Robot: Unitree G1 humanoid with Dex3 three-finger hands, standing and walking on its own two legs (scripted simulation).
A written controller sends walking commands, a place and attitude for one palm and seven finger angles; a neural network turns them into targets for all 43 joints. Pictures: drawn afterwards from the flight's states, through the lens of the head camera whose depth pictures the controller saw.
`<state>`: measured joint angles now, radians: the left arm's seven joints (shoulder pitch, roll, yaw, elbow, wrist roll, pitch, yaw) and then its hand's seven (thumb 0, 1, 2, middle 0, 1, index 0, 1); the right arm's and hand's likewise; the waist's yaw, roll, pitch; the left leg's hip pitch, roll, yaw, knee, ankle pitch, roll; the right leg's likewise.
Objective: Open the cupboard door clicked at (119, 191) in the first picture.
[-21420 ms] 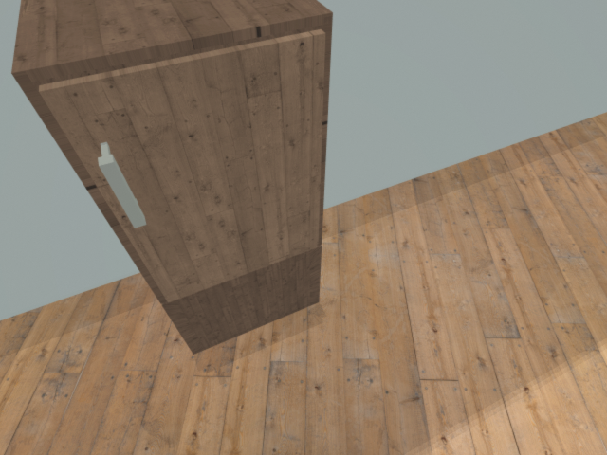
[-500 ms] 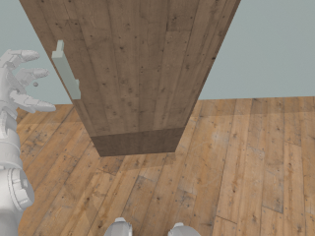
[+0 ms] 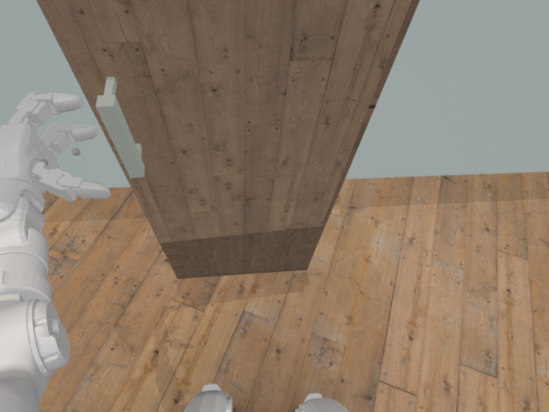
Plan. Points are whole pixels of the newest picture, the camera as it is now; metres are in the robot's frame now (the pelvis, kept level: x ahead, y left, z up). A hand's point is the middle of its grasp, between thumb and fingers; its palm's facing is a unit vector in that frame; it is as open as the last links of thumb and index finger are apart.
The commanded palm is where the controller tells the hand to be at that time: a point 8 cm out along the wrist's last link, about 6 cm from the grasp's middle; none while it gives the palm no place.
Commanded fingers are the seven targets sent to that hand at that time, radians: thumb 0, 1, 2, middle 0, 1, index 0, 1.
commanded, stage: move the hooked fingers beside the handle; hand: left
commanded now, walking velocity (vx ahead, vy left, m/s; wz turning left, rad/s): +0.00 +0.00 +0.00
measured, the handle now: (124, 130) +0.50 +0.21 +0.09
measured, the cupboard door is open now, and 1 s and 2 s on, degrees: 3 2 2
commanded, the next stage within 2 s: slide the fingers in behind the handle in 0.22 s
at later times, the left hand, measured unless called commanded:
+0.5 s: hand (75, 154) +0.45 +0.26 +0.10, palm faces +0.06 -1.00 +0.01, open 14.0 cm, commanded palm +0.43 +0.30 +0.09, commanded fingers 0.00 -0.50 0.30 -0.30 -1.20 -0.30 -1.20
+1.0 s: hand (90, 151) +0.46 +0.25 +0.10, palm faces +0.11 -0.99 +0.01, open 14.3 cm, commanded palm +0.43 +0.26 +0.09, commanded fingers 0.00 -0.50 0.30 -0.30 -1.20 -0.30 -1.20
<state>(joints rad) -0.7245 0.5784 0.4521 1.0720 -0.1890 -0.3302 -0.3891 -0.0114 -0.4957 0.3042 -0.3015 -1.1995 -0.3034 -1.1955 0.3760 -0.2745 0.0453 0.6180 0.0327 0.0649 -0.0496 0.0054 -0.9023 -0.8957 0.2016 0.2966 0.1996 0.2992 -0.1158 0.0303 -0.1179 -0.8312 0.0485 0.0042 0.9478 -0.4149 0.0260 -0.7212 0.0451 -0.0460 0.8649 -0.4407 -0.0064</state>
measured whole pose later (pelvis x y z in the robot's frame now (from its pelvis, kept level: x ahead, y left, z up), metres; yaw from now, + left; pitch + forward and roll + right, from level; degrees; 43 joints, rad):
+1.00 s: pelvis +0.00 +0.00 +0.00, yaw +1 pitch +17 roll -4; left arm -0.73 0.50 0.36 1.02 -0.20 -0.32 -0.27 -0.01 -0.50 0.30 -0.26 -1.19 -0.23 -1.18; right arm 0.38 -0.26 0.03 0.66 0.02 0.04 -0.03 0.01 -0.90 -0.90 0.20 0.30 0.20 0.30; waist -0.09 0.03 -0.12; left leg -0.82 0.04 -0.02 0.94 -0.42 0.02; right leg -0.70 0.04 -0.07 0.86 -0.45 -0.01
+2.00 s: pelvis -0.01 -0.02 +0.00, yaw +0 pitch +15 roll -2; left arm -0.73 0.42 0.36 1.04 -0.16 -0.35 -0.22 -0.01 -0.50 0.30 -0.30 -1.20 -0.30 -1.20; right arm 0.37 -0.28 0.02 0.65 0.03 0.04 -0.04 0.01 -0.90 -0.90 0.20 0.30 0.20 0.30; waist -0.12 0.03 -0.11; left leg -0.79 0.05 0.00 0.92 -0.39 0.00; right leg -0.70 0.05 -0.05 0.87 -0.44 -0.03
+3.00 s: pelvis +0.00 -0.01 +0.01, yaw +0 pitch +15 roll -2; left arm -0.63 0.37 0.33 0.92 -0.17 -0.33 -0.18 0.01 0.76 0.81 -0.37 -1.35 -0.38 -1.35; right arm 0.37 -0.26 0.02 0.63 0.02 0.05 -0.02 0.01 -0.90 -0.90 0.20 0.30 0.20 0.30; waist -0.11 0.04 -0.12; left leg -0.76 0.05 0.02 0.91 -0.41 0.01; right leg -0.67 0.05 -0.03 0.86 -0.45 -0.02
